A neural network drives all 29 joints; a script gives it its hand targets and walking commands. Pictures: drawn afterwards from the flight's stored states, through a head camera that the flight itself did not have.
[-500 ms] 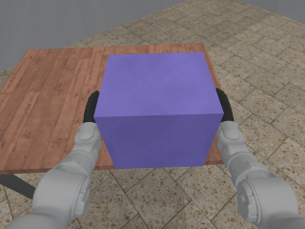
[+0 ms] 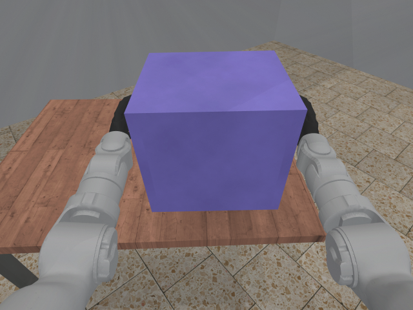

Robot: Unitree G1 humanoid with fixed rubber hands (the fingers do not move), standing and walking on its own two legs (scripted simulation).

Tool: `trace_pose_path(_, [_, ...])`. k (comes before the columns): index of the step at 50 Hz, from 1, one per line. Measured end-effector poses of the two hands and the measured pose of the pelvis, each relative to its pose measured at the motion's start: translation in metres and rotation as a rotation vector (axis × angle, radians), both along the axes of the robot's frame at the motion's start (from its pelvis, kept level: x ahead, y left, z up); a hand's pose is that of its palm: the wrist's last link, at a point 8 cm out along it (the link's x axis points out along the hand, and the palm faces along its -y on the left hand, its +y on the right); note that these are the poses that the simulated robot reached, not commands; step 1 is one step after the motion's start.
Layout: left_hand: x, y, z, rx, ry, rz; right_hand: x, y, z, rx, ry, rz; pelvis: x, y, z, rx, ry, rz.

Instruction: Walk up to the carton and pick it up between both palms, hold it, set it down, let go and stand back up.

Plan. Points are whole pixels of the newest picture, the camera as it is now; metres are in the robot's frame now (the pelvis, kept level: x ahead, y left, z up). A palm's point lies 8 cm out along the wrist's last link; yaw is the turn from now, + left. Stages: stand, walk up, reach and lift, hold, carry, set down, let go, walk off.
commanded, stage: reach and lift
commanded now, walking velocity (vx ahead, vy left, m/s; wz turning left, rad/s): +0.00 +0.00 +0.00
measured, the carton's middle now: (213, 130) +0.46 -0.01 +0.14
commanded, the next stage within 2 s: hold in 1.52 s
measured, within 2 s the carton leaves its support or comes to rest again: neither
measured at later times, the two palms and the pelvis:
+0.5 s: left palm (123, 143) +0.38 +0.17 +0.17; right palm (317, 145) +0.38 -0.20 +0.17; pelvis +0.00 -0.01 +0.00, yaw +0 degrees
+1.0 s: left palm (118, 137) +0.37 +0.17 +0.20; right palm (323, 140) +0.36 -0.20 +0.19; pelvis +0.00 -0.01 +0.00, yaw +0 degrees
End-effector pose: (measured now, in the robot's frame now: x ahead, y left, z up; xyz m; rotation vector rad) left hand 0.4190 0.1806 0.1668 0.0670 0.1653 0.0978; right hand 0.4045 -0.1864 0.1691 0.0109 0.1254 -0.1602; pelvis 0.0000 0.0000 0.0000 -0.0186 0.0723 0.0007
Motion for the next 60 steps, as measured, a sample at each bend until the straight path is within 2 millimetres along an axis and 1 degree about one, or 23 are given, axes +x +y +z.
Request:
trace_pose_path(7, [-0.012, -0.003, 0.000, -0.010, 0.018, 0.004, -0.009, -0.002, 0.003, 0.003, 0.016, 0.004, 0.004, 0.000, 0.002, 0.003, -0.072, -0.009])
trace_pose_path(14, [-0.023, -0.008, -0.002, -0.019, 0.029, 0.019, -0.017, -0.008, -0.003, 0.002, 0.026, 0.013, 0.006, -0.006, 0.002, 0.004, -0.107, -0.007])
trace_pose_path(22, [-0.033, -0.014, 0.002, -0.018, 0.031, 0.025, -0.026, -0.014, -0.004, -0.001, 0.032, 0.014, 0.005, -0.013, 0.002, 0.005, -0.129, 0.001])
trace_pose_path(25, [-0.036, -0.013, 0.006, -0.016, 0.024, 0.026, -0.029, -0.013, -0.002, -0.005, 0.027, 0.017, 0.005, -0.015, 0.002, 0.006, -0.133, 0.002])
trace_pose_path(30, [-0.042, -0.011, 0.017, -0.013, -0.002, 0.024, -0.033, -0.011, 0.007, 0.004, 0.003, 0.020, 0.003, -0.016, 0.002, 0.006, -0.141, 0.007])
trace_pose_path(41, [-0.046, -0.006, 0.026, -0.009, 0.015, 0.024, -0.037, -0.006, 0.016, 0.007, 0.022, 0.015, -0.001, -0.014, 0.002, 0.008, -0.149, 0.010])
trace_pose_path(51, [-0.048, -0.012, 0.031, -0.007, 0.022, 0.015, -0.043, -0.012, 0.023, 0.010, 0.028, 0.006, -0.002, -0.010, 0.001, 0.006, -0.149, -0.003])
trace_pose_path(60, [-0.046, -0.017, 0.041, -0.010, 0.020, 0.020, -0.039, -0.017, 0.033, 0.017, 0.023, 0.008, -0.002, -0.010, 0.001, 0.007, -0.141, -0.010])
